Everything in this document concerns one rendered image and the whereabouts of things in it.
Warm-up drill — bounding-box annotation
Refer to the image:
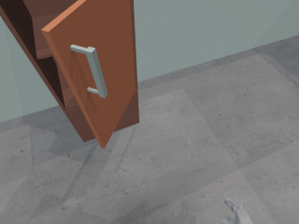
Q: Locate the handle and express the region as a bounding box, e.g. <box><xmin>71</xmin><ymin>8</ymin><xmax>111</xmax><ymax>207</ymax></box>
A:
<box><xmin>70</xmin><ymin>44</ymin><xmax>107</xmax><ymax>98</ymax></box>

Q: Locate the robot right hand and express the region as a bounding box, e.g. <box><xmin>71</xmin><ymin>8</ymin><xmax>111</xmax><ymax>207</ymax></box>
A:
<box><xmin>221</xmin><ymin>198</ymin><xmax>254</xmax><ymax>224</ymax></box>

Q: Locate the cupboard door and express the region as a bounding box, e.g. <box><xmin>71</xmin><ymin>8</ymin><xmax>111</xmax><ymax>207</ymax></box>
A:
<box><xmin>41</xmin><ymin>0</ymin><xmax>135</xmax><ymax>149</ymax></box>

